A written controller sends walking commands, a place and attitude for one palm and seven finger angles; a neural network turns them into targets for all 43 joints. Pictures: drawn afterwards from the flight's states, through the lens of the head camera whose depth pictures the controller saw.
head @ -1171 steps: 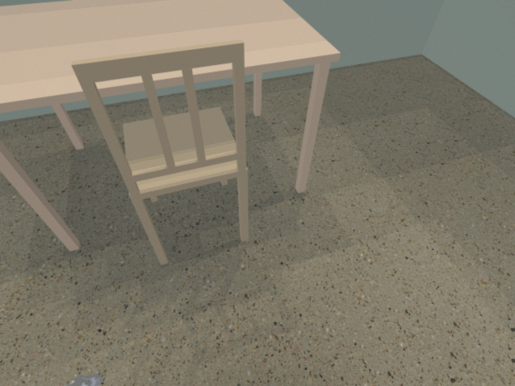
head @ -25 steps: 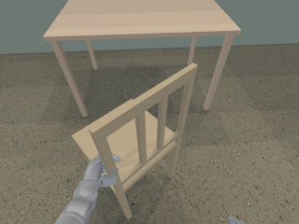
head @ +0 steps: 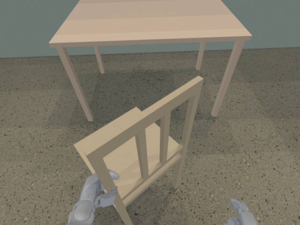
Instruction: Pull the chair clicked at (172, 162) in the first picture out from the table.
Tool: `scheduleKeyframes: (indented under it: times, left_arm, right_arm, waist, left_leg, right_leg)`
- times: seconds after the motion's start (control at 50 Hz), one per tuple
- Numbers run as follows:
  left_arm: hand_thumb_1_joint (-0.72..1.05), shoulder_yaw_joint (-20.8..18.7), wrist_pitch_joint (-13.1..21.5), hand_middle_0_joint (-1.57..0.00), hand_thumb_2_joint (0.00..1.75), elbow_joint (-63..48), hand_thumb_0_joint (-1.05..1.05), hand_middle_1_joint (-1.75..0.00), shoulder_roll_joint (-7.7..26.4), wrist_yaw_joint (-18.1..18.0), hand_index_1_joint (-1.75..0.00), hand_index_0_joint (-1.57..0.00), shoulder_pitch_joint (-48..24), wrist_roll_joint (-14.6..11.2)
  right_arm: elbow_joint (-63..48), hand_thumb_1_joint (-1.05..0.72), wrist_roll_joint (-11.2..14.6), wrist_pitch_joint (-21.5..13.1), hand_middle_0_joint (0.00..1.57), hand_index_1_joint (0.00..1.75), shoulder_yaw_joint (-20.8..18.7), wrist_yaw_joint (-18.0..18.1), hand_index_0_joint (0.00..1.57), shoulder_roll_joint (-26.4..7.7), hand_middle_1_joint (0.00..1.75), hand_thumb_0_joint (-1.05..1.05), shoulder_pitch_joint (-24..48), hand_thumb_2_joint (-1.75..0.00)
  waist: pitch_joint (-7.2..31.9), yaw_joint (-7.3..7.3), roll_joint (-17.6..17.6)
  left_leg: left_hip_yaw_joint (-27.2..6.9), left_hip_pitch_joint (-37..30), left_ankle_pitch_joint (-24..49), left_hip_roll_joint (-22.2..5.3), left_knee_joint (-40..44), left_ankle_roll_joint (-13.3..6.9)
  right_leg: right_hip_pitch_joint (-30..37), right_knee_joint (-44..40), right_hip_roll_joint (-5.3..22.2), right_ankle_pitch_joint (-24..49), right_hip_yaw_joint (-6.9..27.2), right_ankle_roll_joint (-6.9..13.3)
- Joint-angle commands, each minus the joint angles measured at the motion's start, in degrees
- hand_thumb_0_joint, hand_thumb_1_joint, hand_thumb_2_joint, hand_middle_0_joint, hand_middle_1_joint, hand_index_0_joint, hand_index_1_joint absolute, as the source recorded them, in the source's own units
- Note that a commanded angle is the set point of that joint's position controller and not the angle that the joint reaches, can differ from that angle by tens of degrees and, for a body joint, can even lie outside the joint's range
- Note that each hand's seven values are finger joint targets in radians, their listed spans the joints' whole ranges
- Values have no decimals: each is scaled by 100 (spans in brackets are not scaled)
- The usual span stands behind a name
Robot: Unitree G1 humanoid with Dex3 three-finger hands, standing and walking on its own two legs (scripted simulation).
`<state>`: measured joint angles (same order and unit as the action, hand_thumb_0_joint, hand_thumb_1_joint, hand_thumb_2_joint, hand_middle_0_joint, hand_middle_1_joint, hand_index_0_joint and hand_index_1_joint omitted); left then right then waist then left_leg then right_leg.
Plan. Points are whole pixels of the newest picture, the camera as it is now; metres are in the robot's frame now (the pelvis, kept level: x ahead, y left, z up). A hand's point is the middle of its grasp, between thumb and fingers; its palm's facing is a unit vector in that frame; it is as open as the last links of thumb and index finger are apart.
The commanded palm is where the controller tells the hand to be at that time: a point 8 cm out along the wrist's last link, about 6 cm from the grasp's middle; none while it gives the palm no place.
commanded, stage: stop walking, hand still on the chair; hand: left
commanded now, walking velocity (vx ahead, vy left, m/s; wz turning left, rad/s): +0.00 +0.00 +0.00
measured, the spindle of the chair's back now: (142, 156) +0.34 +0.05 -0.07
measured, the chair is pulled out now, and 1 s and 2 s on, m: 0.58 0.58 0.58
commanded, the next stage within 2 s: open the thumb and straighten the fingers in 0.16 s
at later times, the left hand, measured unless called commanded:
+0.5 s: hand (108, 191) +0.23 +0.14 -0.07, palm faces -0.07 -0.97 -0.21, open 7.9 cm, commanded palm +0.21 +0.19 -0.05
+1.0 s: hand (103, 193) +0.23 +0.16 -0.08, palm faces -0.05 -0.97 -0.22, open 17.0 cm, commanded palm +0.21 +0.20 -0.05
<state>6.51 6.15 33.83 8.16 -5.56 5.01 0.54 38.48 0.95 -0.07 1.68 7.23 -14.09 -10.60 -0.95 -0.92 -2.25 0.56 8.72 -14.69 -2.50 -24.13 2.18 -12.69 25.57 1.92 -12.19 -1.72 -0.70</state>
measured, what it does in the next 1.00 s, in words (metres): stands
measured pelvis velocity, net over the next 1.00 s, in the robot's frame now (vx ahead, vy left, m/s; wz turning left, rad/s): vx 0.01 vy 0.01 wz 0.05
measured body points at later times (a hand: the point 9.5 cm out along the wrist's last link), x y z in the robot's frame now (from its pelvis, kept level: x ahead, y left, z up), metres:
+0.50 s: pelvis +0.00 +0.01 -0.02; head +0.02 +0.00 +0.43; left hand +0.23 +0.19 -0.05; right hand +0.14 -0.24 -0.11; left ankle -0.02 +0.14 -0.74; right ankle +0.02 -0.13 -0.74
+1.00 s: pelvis +0.01 +0.01 -0.04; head +0.05 -0.01 +0.41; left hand +0.23 +0.21 -0.06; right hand +0.19 -0.22 -0.12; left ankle -0.02 +0.14 -0.74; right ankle +0.02 -0.13 -0.74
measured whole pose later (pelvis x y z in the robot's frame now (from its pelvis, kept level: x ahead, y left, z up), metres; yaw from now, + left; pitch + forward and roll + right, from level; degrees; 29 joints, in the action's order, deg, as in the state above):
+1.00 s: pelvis +0.01 +0.01 -0.04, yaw +3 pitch +9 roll +0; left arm 4.4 -7.9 6.6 11.4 -0.1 14.8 -0.1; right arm 30.5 1.4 -9.8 2.4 4.0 -14.8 -13.7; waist 5.1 -1.4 -3.3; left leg -2.4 30.0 -26.2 -1.1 -47.4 1.6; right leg -32.0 47.0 3.9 -23.6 -3.6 -1.3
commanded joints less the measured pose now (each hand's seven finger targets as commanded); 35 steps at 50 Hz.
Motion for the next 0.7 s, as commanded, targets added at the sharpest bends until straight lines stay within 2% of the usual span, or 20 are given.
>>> scheduleKeyframes:
  times: [0.0, 0.04, 0.06, 0.08, 0.22, 0.24, 0.26, 0.28, 0.3, 0.32, 0.34, 0.36, 0.44, 0.46, 0.48, 0.5, 0.54, 0.6, 0.62, 0.68]
  left_arm:
    - [90, -397, 259, -50, 90, -1182, 0, -145, 595, -103, -145, -50, -938, -91]
    - [90, -391, 242, -50, 90, -1229, 0, -145, 580, -95, -145, -50, -935, -87]
    - [90, -357, 226, -50, 90, -1161, 0, -145, 590, -98, -145, -50, -864, -114]
    - [90, -403, 228, -50, 90, -1223, 0, -145, 613, -111, -145, -50, -903, -93]
    - [90, -370, 218, -50, 90, -1241, 0, -145, 580, -121, -145, -50, -897, -90]
    - [90, -516, 238, -50, 90, -1479, 0, -145, 727, -138, -145, -50, -716, -86]
    - [78, 74, -152, -50, 84, -679, 0, -145, 378, 67, -145, -50, -170, 18]
    - [66, -134, -174, -50, 78, -1046, 0, -145, 379, 168, -145, -50, -478, -94]
    - [54, -334, -73, -50, 73, -1762, 0, -145, 707, 240, -145, -50, -793, -90]
    - [42, -386, -60, -50, 67, -1932, 0, -145, 699, 301, -145, -50, -568, -122]
    - [30, -192, -76, -50, 61, -2126, 0, -145, 514, 356, -145, -50, -594, -117]
    - [17, -145, -104, -50, 55, -2296, 0, -145, 539, 357, -145, -50, -605, -83]
    - [-31, 14, -314, -50, 32, -2549, 0, -145, 303, 351, -145, -50, -201, -49]
    - [-43, 56, -388, -47, 26, -2545, 0, -138, 304, 326, -138, -47, -231, -39]
    - [-55, -744, -419, -45, 20, -2639, 0, -130, 1116, 269, -130, -45, -482, -34]
    - [-55, -638, -477, -43, 20, -2731, 0, -123, 930, 299, -123, -43, -273, -20]
    - [-55, -348, -590, -38, 20, -2899, 0, -109, 604, 372, -109, -38, -213, -42]
    - [-55, -224, -706, -30, 20, -3249, 0, -87, 479, 389, -87, -30, 44, -82]
    - [-55, -289, -742, -27, 20, -3347, 0, -80, 521, 387, -80, -27, 191, -102]
    - [-55, -391, -856, -20, 20, -3491, 0, -58, 665, 376, -58, -20, 90, -78]
  right_arm:
    - [-794, -90, -16, -179, 20, 30, -161, 24, 20, -434, 30, 0, 296, -90]
    - [-824, -90, -22, -147, 20, 30, -159, 16, 20, -436, 30, 0, 298, -90]
    - [-803, -90, -3, -152, 20, 30, -164, 28, 20, -446, 30, 0, 306, -90]
    - [-812, -90, -15, -138, 20, 30, -156, 20, 20, -450, 30, 0, 277, -90]
    - [-857, -90, -22, -119, 20, 30, -123, -2, 20, -432, 30, 0, 308, -90]
    - [-902, -90, -28, -121, 20, 30, -137, -12, 20, -432, 30, 0, 299, -90]
    - [-814, -90, 221, -163, 20, 30, -244, -232, 20, -734, 30, 0, 217, -90]
    - [-891, -90, 244, -180, 20, 30, -206, -344, 20, -670, 30, 0, 209, -90]
    - [-1009, -90, 239, -311, 20, 30, -275, -417, 20, -674, 30, 0, 324, -90]
    - [-1083, -90, 219, -433, 20, 30, -295, -456, 20, -647, 30, 0, 373, -90]
    - [-1137, -90, 200, -552, 20, 30, -264, -491, 20, -616, 30, 0, 372, -90]
    - [-1147, -90, 209, -632, 20, 30, -276, -532, 20, -629, 30, 0, 314, -90]
    - [-1267, -90, 166, -904, 20, 30, -295, -565, 20, -639, 30, 0, 244, -90]
    - [-1266, -90, 159, -955, 20, 30, -296, -559, 20, -664, 30, 0, 198, -90]
    - [-1215, -90, 148, -947, 20, 30, -344, -513, 20, -781, 30, 0, 118, -90]
    - [-1283, -90, 124, -974, 20, 30, -325, -496, 20, -731, 30, 0, 147, -90]
    - [-1351, -90, 137, -1055, 20, 30, -298, -475, 20, -694, 30, 0, 153, -90]
    - [-1426, -90, 112, -1184, 20, 30, -307, -448, 20, -701, 30, 0, 79, -90]
    - [-1464, -90, 108, -1216, 20, 30, -313, -439, 20, -707, 30, 0, 57, -90]
    - [-1471, -90, 87, -1243, 20, 30, -298, -394, 20, -738, 30, 0, -12, -90]
  waist:
    - [1009, -11, 412]
    - [1039, -17, 455]
    - [901, -31, 330]
    - [964, -19, 274]
    - [848, 5, 323]
    - [818, 32, 328]
    - [741, -294, 517]
    - [476, -200, 877]
    - [700, -147, 706]
    - [807, -62, 405]
    - [852, -105, 294]
    - [909, -117, 77]
    - [1159, -100, 103]
    - [1144, -142, 263]
    - [1337, -78, 223]
    - [1498, -22, 213]
    - [1441, -101, 139]
    - [1621, -106, 213]
    - [1669, -81, 211]
    - [1572, -146, 361]
  left_leg:
    - [-155, -212, 1377, -312, 198, -267]
    - [-150, -216, 1378, -316, 188, -266]
    - [-165, -184, 1329, -311, 226, -259]
    - [-164, -178, 1350, -309, 243, -257]
    - [-195, -82, 1100, -311, 299, -279]
    - [-212, -49, 1092, -303, 303, -282]
    - [-48, 495, 783, -79, 174, -230]
    - [-29, 839, 551, -84, 86, -282]
    - [-4, 925, 382, 12, -72, -332]
    - [31, 975, 273, 51, -201, -333]
    - [28, 1040, 264, 78, -306, -329]
    - [-2, 1095, 246, 85, -371, -305]
    - [-30, 1287, 384, 93, -703, -280]
    - [-79, 1371, 362, 94, -762, -279]
    - [-59, 1423, 333, 126, -830, -295]
    - [-39, 1418, 414, 155, -881, -302]
    - [-39, 1438, 572, 142, -1003, -285]
    - [-84, 1406, 883, 139, -1170, -278]
    - [-80, 1454, 908, 142, -1222, -273]
    - [-103, 1604, 881, 175, -1344, -284]
  right_leg:
    - [499, -353, 535, 1562, 359, 185]
    - [549, -352, 546, 1617, 369, 196]
    - [454, -410, 548, 1516, 349, 179]
    - [512, -376, 519, 1497, 345, 188]
    - [402, -460, 491, 1048, 322, 163]
    - [432, -476, 492, 1042, 345, 169]
    - [231, -42, 266, 704, -154, 184]
    - [52, 39, 200, 574, -213, 163]
    - [7, 89, 184, 415, -130, 145]
    - [-79, 195, 180, 261, -104, 161]
    - [-183, 277, 170, 260, -122, 161]
    - [-237, 362, 158, 175, -133, 186]
    - [-546, 739, 112, 283, -215, 162]
    - [-617, 803, 97, 252, -244, 154]
    - [-578, 856, 87, 277, -164, 147]
    - [-539, 961, 77, 354, -184, 145]
    - [-718, 1080, 75, 475, -233, 144]
    - [-758, 1252, 66, 723, -287, 140]
    - [-764, 1297, 68, 756, -291, 133]
    - [-869, 1383, 63, 816, -290, 115]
